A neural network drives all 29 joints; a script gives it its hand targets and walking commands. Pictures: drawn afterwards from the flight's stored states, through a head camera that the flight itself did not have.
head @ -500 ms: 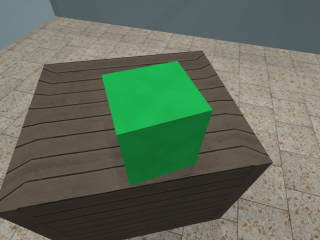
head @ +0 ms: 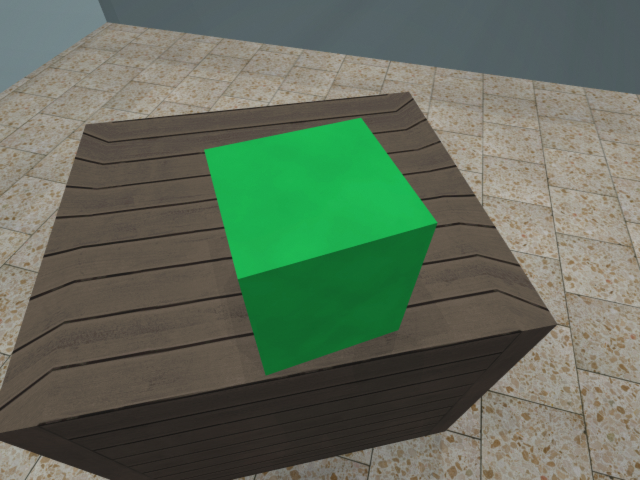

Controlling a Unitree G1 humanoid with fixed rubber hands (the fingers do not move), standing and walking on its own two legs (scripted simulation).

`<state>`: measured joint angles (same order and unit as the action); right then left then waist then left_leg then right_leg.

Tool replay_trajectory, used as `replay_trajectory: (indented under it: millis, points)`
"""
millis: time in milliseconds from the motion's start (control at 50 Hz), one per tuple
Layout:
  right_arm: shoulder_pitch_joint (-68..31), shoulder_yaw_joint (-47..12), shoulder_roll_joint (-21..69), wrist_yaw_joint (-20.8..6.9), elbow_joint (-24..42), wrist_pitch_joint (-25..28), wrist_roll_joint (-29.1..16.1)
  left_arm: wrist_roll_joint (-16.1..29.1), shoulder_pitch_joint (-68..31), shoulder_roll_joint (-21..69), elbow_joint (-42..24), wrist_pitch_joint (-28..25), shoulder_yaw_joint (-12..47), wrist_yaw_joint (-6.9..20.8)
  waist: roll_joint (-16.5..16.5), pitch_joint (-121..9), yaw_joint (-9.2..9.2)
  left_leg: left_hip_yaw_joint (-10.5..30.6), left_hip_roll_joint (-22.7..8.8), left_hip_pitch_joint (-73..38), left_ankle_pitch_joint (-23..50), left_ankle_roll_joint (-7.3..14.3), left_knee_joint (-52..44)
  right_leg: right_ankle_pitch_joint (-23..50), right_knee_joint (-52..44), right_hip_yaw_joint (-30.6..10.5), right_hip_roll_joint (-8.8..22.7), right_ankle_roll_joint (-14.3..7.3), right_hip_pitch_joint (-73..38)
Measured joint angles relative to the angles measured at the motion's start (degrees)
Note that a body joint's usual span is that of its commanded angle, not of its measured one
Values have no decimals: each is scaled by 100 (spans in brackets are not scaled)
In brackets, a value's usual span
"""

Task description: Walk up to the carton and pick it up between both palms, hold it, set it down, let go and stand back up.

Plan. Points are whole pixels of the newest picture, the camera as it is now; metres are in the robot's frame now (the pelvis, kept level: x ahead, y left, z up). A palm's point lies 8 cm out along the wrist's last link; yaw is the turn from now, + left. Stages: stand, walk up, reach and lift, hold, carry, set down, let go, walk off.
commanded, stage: stand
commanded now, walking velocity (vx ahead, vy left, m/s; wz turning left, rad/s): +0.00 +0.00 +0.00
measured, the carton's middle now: (312, 250) +0.40 +0.02 +0.05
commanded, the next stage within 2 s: none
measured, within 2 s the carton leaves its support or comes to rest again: neither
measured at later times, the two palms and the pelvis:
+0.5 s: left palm out of the picture +0.02 +0.21 -0.15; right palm out of the picture -0.02 -0.20 -0.15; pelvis +0.01 +0.00 +0.00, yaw +0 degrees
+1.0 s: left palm out of the picture +0.01 +0.20 -0.15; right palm out of the picture -0.02 -0.22 -0.15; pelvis +0.00 -0.01 +0.00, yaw -1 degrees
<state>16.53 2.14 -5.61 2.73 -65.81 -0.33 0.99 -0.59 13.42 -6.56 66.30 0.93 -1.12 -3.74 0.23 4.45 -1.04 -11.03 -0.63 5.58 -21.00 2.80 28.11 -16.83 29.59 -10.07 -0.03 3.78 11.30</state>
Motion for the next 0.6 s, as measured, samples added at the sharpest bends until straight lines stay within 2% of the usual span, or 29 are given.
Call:
replay_trajectory:
  millis: [120,340,600]
  points:
    - [-74,25,-15,-6,82,-11,19,-2,-29,-46,-18,70,-17,20,57,20,-11,-27,3,19,-119,7,172,-152,250,-27,-4,3,66]
    - [-79,-15,1,10,59,-22,4,12,-60,-8,-19,50,-25,34,-40,20,-44,-21,4,-36,-90,7,60,-103,98,-18,1,3,-9]
    - [-8,17,-32,18,37,-46,1,-1,-60,-43,-44,46,-40,10,44,18,9,-65,-27,-80,-159,-28,131,-189,244,-57,-40,-25,2]
